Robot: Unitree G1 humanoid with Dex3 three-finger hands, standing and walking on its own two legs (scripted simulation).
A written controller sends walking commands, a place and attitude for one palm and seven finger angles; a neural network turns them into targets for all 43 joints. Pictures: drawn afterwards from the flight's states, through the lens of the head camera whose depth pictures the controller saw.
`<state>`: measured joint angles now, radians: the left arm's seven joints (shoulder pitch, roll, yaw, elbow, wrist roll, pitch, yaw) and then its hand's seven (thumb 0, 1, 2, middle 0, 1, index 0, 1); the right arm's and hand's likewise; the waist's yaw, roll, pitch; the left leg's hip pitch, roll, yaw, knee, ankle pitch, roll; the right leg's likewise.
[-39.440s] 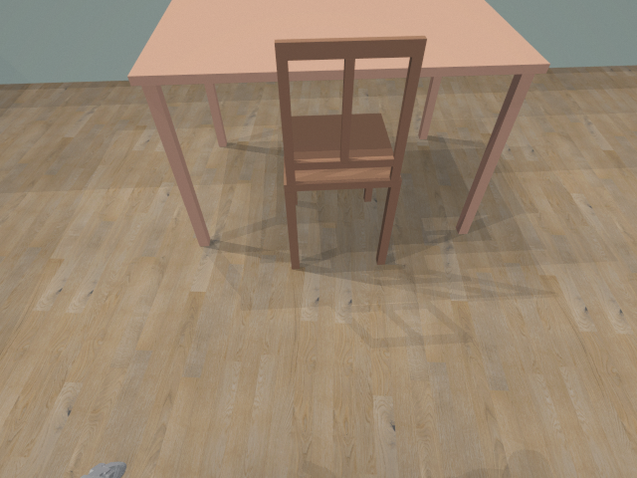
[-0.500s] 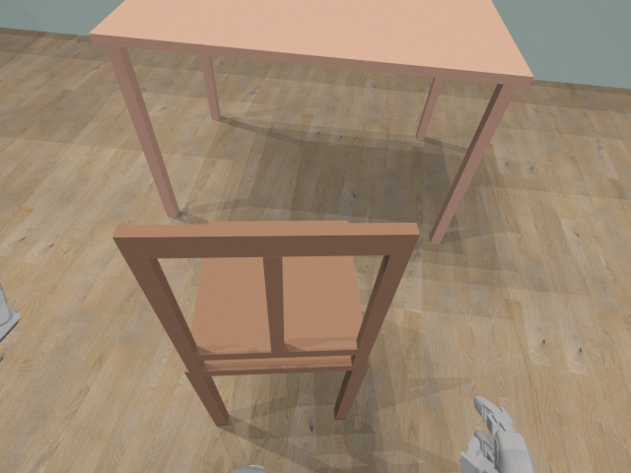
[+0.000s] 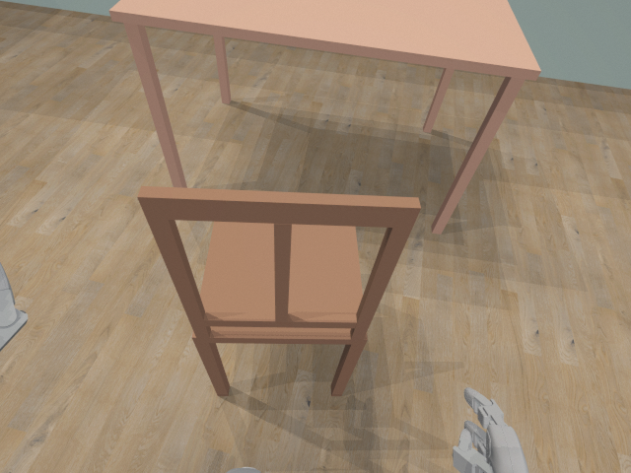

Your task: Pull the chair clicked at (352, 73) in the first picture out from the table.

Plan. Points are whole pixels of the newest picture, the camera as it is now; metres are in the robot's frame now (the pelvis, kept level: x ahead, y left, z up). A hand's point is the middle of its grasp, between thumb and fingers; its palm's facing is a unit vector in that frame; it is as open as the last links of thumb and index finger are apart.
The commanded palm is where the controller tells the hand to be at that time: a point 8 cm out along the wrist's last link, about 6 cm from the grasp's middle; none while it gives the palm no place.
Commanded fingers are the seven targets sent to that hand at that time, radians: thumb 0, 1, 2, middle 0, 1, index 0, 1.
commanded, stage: step back with the hand held close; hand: left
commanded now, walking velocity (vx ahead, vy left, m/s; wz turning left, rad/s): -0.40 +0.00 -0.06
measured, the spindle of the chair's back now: (282, 277) +0.42 +0.08 -0.09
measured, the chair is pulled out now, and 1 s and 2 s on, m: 0.61 0.61 0.61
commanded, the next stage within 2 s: stop stepping back and stand still in 0.14 s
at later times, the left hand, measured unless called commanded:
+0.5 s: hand out of the picture +0.08 +0.25 +0.17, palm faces +0.41 -0.79 -0.46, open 7.4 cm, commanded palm +0.03 +0.29 +0.18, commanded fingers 0.00 0.90 0.90 -0.20 -0.30 -0.20 -0.30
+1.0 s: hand out of the picture +0.01 +0.26 +0.18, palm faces +0.45 -0.78 -0.43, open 7.4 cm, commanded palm -0.05 +0.29 +0.18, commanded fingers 0.00 0.90 0.90 -0.20 -0.30 -0.20 -0.30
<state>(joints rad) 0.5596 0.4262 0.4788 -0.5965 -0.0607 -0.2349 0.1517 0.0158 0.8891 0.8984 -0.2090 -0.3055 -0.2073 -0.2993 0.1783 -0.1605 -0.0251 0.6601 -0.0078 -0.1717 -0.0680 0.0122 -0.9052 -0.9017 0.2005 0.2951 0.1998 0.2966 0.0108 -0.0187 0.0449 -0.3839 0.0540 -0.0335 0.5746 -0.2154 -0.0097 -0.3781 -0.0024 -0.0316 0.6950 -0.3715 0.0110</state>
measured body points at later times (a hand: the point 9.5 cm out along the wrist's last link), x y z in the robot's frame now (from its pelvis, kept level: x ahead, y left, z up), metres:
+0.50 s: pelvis -0.11 -0.01 +0.00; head -0.11 +0.01 +0.45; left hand +0.06 +0.29 +0.20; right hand +0.03 -0.26 -0.07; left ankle -0.06 +0.10 -0.73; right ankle -0.04 -0.16 -0.73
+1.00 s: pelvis -0.18 -0.01 +0.00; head -0.22 +0.00 +0.45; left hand -0.02 +0.30 +0.20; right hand -0.05 -0.25 -0.07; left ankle -0.10 +0.09 -0.73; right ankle -0.16 -0.14 -0.70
